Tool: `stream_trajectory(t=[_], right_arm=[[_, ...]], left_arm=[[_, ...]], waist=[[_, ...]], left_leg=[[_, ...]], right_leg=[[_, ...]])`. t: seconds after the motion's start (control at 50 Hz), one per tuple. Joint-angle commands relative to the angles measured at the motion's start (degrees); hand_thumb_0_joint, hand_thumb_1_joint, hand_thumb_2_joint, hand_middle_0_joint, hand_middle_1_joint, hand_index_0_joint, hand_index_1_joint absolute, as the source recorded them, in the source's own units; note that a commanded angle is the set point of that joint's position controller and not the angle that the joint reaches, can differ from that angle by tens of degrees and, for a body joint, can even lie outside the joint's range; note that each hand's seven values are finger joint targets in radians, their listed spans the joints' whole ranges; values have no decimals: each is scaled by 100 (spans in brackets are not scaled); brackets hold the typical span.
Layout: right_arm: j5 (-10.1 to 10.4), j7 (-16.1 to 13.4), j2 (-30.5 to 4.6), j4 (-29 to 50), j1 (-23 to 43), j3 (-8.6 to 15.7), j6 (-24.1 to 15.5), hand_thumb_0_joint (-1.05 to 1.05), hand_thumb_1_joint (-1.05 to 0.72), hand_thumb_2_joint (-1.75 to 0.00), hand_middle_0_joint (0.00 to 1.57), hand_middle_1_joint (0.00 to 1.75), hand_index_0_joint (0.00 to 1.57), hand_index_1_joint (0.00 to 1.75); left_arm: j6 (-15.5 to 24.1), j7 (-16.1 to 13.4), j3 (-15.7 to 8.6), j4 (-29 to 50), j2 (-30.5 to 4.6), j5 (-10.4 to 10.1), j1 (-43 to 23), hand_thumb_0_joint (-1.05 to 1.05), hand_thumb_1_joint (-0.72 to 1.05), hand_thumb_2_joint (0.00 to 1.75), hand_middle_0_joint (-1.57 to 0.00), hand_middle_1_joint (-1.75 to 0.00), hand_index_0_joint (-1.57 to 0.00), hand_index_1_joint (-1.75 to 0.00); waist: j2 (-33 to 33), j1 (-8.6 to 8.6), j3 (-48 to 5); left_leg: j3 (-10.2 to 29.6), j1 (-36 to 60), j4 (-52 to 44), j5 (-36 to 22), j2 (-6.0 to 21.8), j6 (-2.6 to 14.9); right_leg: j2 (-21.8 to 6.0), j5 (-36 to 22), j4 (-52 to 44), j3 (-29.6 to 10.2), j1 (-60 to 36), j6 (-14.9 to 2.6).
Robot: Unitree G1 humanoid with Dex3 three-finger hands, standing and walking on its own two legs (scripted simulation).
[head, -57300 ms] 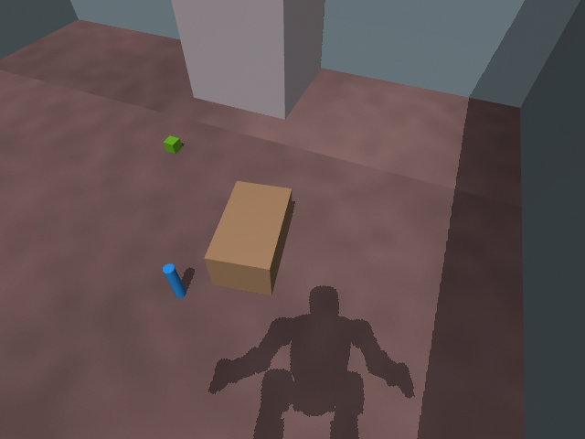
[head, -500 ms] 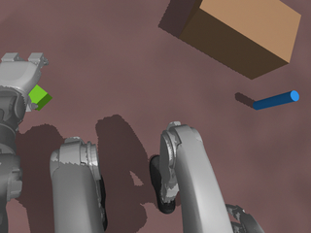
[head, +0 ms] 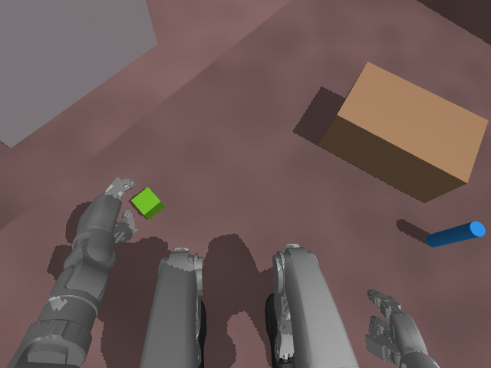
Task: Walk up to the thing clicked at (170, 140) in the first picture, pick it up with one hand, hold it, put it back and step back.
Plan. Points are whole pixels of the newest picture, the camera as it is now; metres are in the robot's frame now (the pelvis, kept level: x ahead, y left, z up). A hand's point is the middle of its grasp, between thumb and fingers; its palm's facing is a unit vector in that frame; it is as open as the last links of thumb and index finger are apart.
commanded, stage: home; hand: left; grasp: from above
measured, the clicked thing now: (148, 203) +0.49 +0.27 -0.46
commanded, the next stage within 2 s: none
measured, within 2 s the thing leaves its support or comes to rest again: neither
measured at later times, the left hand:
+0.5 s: hand (72, 260) +0.26 +0.19 +0.09, palm faces +0.09 -0.97 -0.23, open 7.4 cm
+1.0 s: hand (1, 297) +0.23 +0.20 +0.17, palm faces +0.11 -0.97 -0.19, open 7.5 cm
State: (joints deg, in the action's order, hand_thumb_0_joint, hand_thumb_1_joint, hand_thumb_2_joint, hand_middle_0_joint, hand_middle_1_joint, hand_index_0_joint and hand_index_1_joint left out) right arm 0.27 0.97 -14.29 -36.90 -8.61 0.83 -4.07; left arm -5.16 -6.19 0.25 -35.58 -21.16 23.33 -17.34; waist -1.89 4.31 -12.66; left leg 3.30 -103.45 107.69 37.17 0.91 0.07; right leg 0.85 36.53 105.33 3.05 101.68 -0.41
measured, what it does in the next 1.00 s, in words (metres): rises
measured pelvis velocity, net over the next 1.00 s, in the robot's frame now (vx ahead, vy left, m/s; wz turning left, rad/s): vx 0.08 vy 0.01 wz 0.07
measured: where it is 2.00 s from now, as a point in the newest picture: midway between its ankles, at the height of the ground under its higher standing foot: (237, 352)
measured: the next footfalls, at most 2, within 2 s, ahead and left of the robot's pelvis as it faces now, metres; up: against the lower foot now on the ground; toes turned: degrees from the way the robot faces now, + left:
none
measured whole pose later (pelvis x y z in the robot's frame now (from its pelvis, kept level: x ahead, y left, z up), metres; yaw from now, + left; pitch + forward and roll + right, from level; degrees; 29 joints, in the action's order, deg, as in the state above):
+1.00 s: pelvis +0.08 +0.01 +0.22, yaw +4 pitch +10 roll -3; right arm 0.3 -10.6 -12.8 -28.7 -16.7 -1.9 -12.9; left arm -25.4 -1.2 -1.7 5.9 -12.9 -3.4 28.7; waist -2.3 2.5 -9.8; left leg 3.1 -38.9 56.8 27.7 0.5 0.4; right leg 0.4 26.7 52.8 2.9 35.9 0.4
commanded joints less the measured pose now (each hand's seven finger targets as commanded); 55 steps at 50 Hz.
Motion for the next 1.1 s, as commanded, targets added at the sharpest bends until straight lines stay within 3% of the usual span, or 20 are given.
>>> stream_trajectory(t=[0.0,0.02,0.08,0.14,0.18,0.26,0.38,0.44,0.46,0.5,0.64,0.76,0.84,0.92,0.96,1.08], right_arm=[[116,-247,-860,560,-312,329,-250,0,-90,-90,20,30,20,30],[126,-280,-867,610,-243,347,-247,0,-90,-90,20,30,20,30],[170,-365,-898,737,-109,339,-262,0,-90,-90,20,30,20,30],[181,-457,-863,911,4,299,-289,0,-90,-90,20,30,20,30],[211,-530,-829,980,28,252,-312,0,-90,-90,20,30,20,30],[252,-667,-725,1096,-49,108,-356,0,-90,-90,20,30,20,30],[229,-907,-574,1194,-310,-40,-473,0,-90,-90,20,30,20,30],[193,-996,-532,1287,-425,-63,-544,0,-90,-90,20,30,20,30],[176,-1025,-529,1368,-455,-71,-566,0,-90,-90,20,30,20,30],[171,-1069,-457,1464,-551,-94,-610,0,-90,-90,20,30,20,30],[109,-1206,-429,1625,-627,-58,-824,0,-90,-90,20,30,20,30],[66,-1254,-481,1672,-608,-15,-1013,0,-90,-90,20,30,20,30],[35,-1250,-547,1619,-573,28,-1131,0,-90,-90,20,30,20,30],[18,-1235,-536,1658,-530,19,-1222,0,-90,-90,20,30,20,30],[16,-1221,-554,1601,-542,29,-1240,0,-90,-90,20,30,20,30],[28,-1202,-555,1638,-441,2,-1236,0,-90,-90,20,30,20,30]], left_arm=[[235,-251,-509,1616,-811,-361,-629,0,90,90,-20,-30,-20,-30],[180,-269,-576,1835,-838,-468,-540,0,90,90,-20,-30,-20,-30],[-42,-175,-369,2148,-476,-902,-72,0,90,91,-20,-30,-20,-30],[-316,-67,-348,2558,-317,-1496,627,0,90,90,-20,-30,-20,-30],[-516,-21,-382,2838,-277,-1758,948,0,90,90,-20,-30,-20,-30],[-869,-8,-440,3130,-153,-2115,1552,0,90,90,-20,-30,-20,-30],[-1245,5,-608,3568,82,-2519,2597,0,90,90,-20,-30,-20,-30],[-1346,54,-609,3985,184,-2619,2946,0,90,90,-20,-30,-20,-30],[-1390,51,-706,4115,110,-2643,3127,0,90,90,-20,-30,-20,-30],[-1478,80,-593,4332,273,-2675,3595,0,90,90,-20,-30,-20,-30],[-1669,187,-521,5066,345,-2679,4500,0,90,90,-20,-30,-20,-30],[-1739,361,-470,5240,354,-2693,4681,0,90,90,-20,-30,-20,-30],[-1709,451,-492,5182,290,-2642,4453,0,86,87,-20,-29,-20,-29],[-1706,468,-585,5303,219,-2614,4384,0,86,87,-20,-29,-20,-29],[-1710,481,-522,5289,250,-2613,4432,0,86,87,-20,-29,-20,-29],[-1712,456,-509,5270,212,-2558,4434,0,85,87,-19,-29,-19,-29]], waist=[[-600,71,-2633],[-717,-7,-2745],[-780,46,-2628],[-531,40,-2397],[-400,60,-2289],[-287,59,-1796],[-250,19,-1382],[-374,6,-1161],[-356,-66,-1123],[-243,-67,-894],[-81,-110,-408],[146,-86,-92],[-63,-74,105],[-80,-147,-12],[-172,-143,-121],[-234,-204,-11]], left_leg=[[-68,2555,-1962,-378,-108,198],[-40,2867,-2121,-391,-89,178],[169,3594,-2686,-510,-38,98],[237,3982,-3144,-323,-46,126],[199,4269,-3401,-446,-55,137],[216,4767,-3922,-710,-49,125],[34,5530,-4491,-1768,-79,119],[8,5971,-4914,-2017,-84,87],[9,6133,-5042,-2052,-91,92],[-21,6310,-5284,-2094,-118,104],[-7,6836,-5787,-2377,-104,112],[-28,6947,-5973,-2391,-106,139],[2,7021,-6078,-2289,-63,94],[-71,7019,-6000,-2219,-130,128],[-52,7141,-6024,-2402,-113,91],[12,7068,-6109,-2214,-92,89]], right_leg=[[52,-718,-1855,-135,-2324,-156],[52,-739,-1957,-133,-2444,-159],[38,-805,-2243,-46,-2587,-157],[52,-670,-2786,-48,-3093,-119],[56,-753,-3168,-88,-3535,-101],[59,-936,-3745,-117,-4187,-81],[78,-1783,-4546,-126,-5316,-84],[84,-1965,-4914,-103,-5704,-94],[86,-2012,-5062,-86,-5886,-68],[91,-2065,-5380,-69,-6189,-66],[130,-2301,-5901,20,-6675,-35],[132,-2269,-6093,72,-6776,-3],[127,-2089,-6049,106,-6653,-24],[68,-2097,-6108,42,-6783,0],[87,-2231,-6042,42,-6819,-16],[97,-2050,-6038,68,-6782,-33]])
